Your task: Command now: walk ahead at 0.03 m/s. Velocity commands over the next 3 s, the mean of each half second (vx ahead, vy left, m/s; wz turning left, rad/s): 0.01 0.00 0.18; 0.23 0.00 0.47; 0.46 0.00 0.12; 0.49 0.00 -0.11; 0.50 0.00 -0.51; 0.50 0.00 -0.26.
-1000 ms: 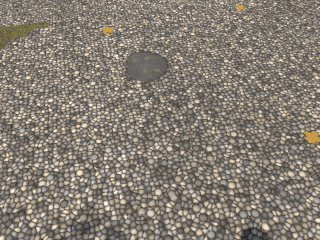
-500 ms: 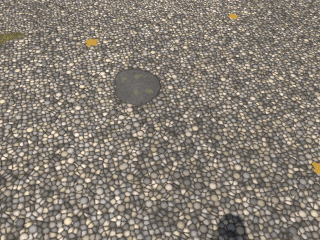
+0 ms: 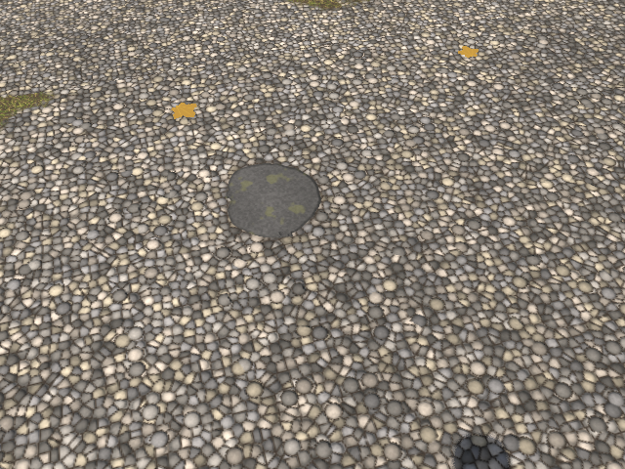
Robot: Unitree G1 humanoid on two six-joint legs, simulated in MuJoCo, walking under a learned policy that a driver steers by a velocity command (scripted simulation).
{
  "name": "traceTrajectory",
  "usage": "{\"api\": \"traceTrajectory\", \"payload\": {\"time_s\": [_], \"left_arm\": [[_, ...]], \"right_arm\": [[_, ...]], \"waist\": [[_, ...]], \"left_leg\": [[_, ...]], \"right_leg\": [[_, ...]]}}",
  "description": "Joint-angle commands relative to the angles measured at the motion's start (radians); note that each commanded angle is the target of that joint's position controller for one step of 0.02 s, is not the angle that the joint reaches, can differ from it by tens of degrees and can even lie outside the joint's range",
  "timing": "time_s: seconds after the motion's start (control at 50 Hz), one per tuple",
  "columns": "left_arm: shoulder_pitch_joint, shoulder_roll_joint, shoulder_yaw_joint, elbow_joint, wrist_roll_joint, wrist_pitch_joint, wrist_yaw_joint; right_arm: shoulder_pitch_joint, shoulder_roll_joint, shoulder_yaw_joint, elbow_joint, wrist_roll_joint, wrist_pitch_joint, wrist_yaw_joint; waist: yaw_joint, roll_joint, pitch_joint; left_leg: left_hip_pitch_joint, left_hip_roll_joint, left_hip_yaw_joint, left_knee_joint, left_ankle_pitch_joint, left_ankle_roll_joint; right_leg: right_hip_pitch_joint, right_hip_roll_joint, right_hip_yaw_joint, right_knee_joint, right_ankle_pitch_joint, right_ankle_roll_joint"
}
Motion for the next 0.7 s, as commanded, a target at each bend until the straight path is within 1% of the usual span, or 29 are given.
{"api": "traceTrajectory", "payload": {"time_s": [0.02, 0.12, 0.2, 0.26, 0.28, 0.34, 0.38, 0.4, 0.42, 0.44, 0.46, 0.48, 0.5, 0.52, 0.54, 0.56, 0.58, 0.6, 0.62, 0.64, 0.66, 0.68, 0.7], "left_arm": [[-0.027, 0.119, 0.023, -0.033, -0.001, 0.001, 0.009], [-0.036, 0.116, 0.023, -0.019, -0.001, 0.013, 0.014], [-0.036, 0.118, 0.024, -0.008, 0.002, 0.018, 0.018], [-0.048, 0.160, 0.040, -0.025, 0.004, 0.020, 0.036], [-0.044, 0.167, 0.045, -0.029, 0.005, 0.022, 0.042], [-0.028, 0.167, 0.055, -0.042, 0.002, 0.027, 0.053], [-0.013, 0.170, 0.061, -0.052, 0.003, 0.028, 0.056], [0.004, 0.174, 0.064, -0.054, 0.004, 0.027, 0.058], [0.031, 0.181, 0.067, -0.054, 0.006, 0.026, 0.059], [0.068, 0.193, 0.070, -0.050, 0.007, 0.025, 0.062], [0.095, 0.210, 0.072, -0.048, 0.011, 0.022, 0.065], [0.107, 0.213, 0.066, -0.060, 0.023, 0.013, 0.072], [0.088, 0.204, 0.055, -0.078, 0.033, 0.002, 0.077], [0.009, 0.213, 0.052, -0.099, 0.027, -0.007, 0.080], [-0.072, 0.223, 0.052, -0.115, 0.014, -0.012, 0.081], [-0.125, 0.234, 0.055, -0.120, 0.007, -0.012, 0.078], [-0.152, 0.249, 0.059, -0.117, 0.001, -0.007, 0.072], [-0.133, 0.264, 0.065, -0.108, -0.008, -0.002, 0.064], [-0.125, 0.269, 0.067, -0.105, -0.021, 0.001, 0.057], [-0.142, 0.260, 0.065, -0.111, -0.033, 0.006, 0.051], [-0.154, 0.220, 0.057, -0.118, -0.032, 0.013, 0.047], [-0.160, 0.157, 0.045, -0.120, -0.025, 0.024, 0.032], [-0.174, 0.067, 0.022, -0.173, -0.020, 0.021, 0.011]], "right_arm": [[0.089, -0.079, -0.013, 0.002, 0.000, -0.004, -0.004], [0.106, -0.074, -0.009, 0.014, -0.001, -0.008, -0.007], [0.118, -0.070, -0.005, 0.014, -0.001, -0.017, -0.007], [0.063, -0.125, -0.020, -0.041, 0.009, -0.022, -0.009], [0.060, -0.135, -0.026, -0.056, 0.011, -0.023, -0.011], [0.070, -0.140, -0.041, -0.096, 0.016, -0.020, -0.018], [0.072, -0.142, -0.051, -0.126, 0.016, -0.017, -0.024], [0.069, -0.139, -0.054, -0.143, 0.017, -0.015, -0.027], [0.062, -0.131, -0.055, -0.161, 0.018, -0.013, -0.029], [0.054, -0.114, -0.054, -0.179, 0.021, -0.010, -0.031], [0.066, -0.087, -0.049, -0.189, 0.025, -0.005, -0.030], [0.062, -0.111, -0.058, -0.200, 0.024, 0.004, -0.027], [0.048, -0.143, -0.070, -0.209, 0.023, 0.013, -0.020], [0.059, -0.127, -0.072, -0.208, 0.028, 0.025, -0.015], [0.088, -0.107, -0.068, -0.205, 0.031, 0.037, -0.015], [0.114, -0.105, -0.067, -0.198, 0.025, 0.046, -0.017], [0.142, -0.103, -0.065, -0.192, 0.021, 0.049, -0.015], [0.159, -0.110, -0.067, -0.186, 0.019, 0.049, -0.009], [0.187, -0.124, -0.074, -0.176, 0.021, 0.051, -0.002], [0.246, -0.128, -0.079, -0.152, 0.022, 0.058, 0.005], [0.315, -0.125, -0.083, -0.115, 0.023, 0.063, 0.013], [0.384, -0.128, -0.083, -0.090, 0.020, 0.057, 0.014], [0.287, -0.227, -0.075, -0.170, 0.011, 0.027, 0.014]], "waist": [[-0.003, -0.006, -0.084], [0.002, -0.006, -0.041], [0.009, 0.001, -0.017], [0.021, 0.026, -0.001], [0.021, 0.029, -0.002], [0.017, 0.035, 0.002], [0.017, 0.027, -0.007], [0.021, 0.012, -0.019], [0.029, -0.014, -0.041], [0.039, -0.061, -0.074], [0.039, -0.157, -0.125], [0.060, -0.218, -0.170], [0.057, -0.152, -0.180], [0.017, -0.106, -0.157], [-0.028, -0.111, -0.125], [-0.053, -0.124, -0.112], [-0.073, -0.135, -0.104], [-0.074, -0.144, -0.115], [-0.086, -0.133, -0.126], [-0.116, -0.105, -0.120], [-0.140, -0.027, -0.093], [-0.165, 0.170, -0.033], [-0.082, 0.350, 0.042]], "left_leg": [[-0.150, 0.041, -0.024, -0.076, 0.179, 0.015], [-0.186, 0.049, -0.029, -0.094, 0.109, 0.023], [-0.231, 0.063, -0.049, -0.114, 0.072, 0.031], [-0.280, 0.081, -0.105, -0.110, 0.127, 0.059], [-0.289, 0.087, -0.124, -0.105, 0.141, 0.069], [-0.315, 0.099, -0.177, -0.079, 0.147, 0.090], [-0.341, 0.095, -0.197, -0.045, 0.132, 0.094], [-0.361, 0.086, -0.194, -0.015, 0.119, 0.091], [-0.389, 0.069, -0.176, 0.034, 0.100, 0.080], [-0.418, 0.034, -0.127, 0.117, 0.067, 0.059], [-0.427, -0.019, -0.040, 0.274, -0.030, 0.026], [-0.431, -0.012, -0.011, 0.532, -0.235, -0.003], [-0.442, 0.030, -0.048, 0.723, -0.285, -0.013], [-0.414, 0.074, -0.079, 0.778, -0.239, -0.011], [-0.363, 0.099, -0.083, 0.702, -0.201, -0.007], [-0.281, 0.099, -0.049, 0.605, -0.164, -0.007], [-0.182, 0.085, -0.011, 0.501, -0.148, -0.003], [-0.119, 0.070, 0.024, 0.407, -0.125, 0.006], [-0.056, 0.053, 0.060, 0.311, -0.073, 0.021], [0.020, 0.034, 0.103, 0.183, 0.014, 0.048], [0.080, 0.007, 0.109, 0.084, 0.005, 0.080], [0.112, 0.064, -0.048, -0.056, -0.156, 0.145], [-0.006, 0.322, -0.610, -0.248, -0.503, 0.278]], "right_leg": [[0.239, -0.099, 0.116, -0.041, 0.260, -0.085], [0.224, -0.083, 0.106, -0.061, 0.131, -0.066], [0.241, -0.075, 0.094, -0.066, 0.078, -0.051], [0.251, -0.070, 0.066, -0.038, 0.076, -0.044], [0.249, -0.068, 0.057, -0.029, 0.074, -0.044], [0.233, -0.075, 0.043, -0.014, 0.047, -0.042], [0.235, -0.095, 0.054, -0.021, 0.016, -0.048], [0.251, -0.117, 0.070, -0.036, -0.004, -0.058], [0.283, -0.153, 0.102, -0.065, -0.028, -0.076], [0.326, -0.215, 0.162, -0.120, -0.053, -0.109], [0.361, -0.325, 0.275, -0.202, -0.052, -0.169], [0.344, -0.444, 0.388, -0.265, -0.020, -0.245], [0.292, -0.473, 0.393, -0.293, -0.040, -0.274], [0.203, -0.449, 0.318, -0.304, -0.094, -0.247], [0.117, -0.400, 0.221, -0.323, -0.124, -0.189], [0.048, -0.344, 0.116, -0.326, -0.097, -0.141], [-0.019, -0.299, 0.022, -0.323, -0.062, -0.115], [-0.035, -0.284, -0.021, -0.325, -0.126, -0.105], [-0.048, -0.284, -0.039, -0.319, -0.228, -0.094], [-0.085, -0.280, -0.061, -0.284, -0.340, -0.070], [-0.147, -0.249, -0.105, -0.151, -0.448, -0.033], [-0.301, -0.169, -0.181, 0.162, -0.562, 0.020], [-0.556, -0.077, -0.089, 0.492, -0.503, 0.053]]}}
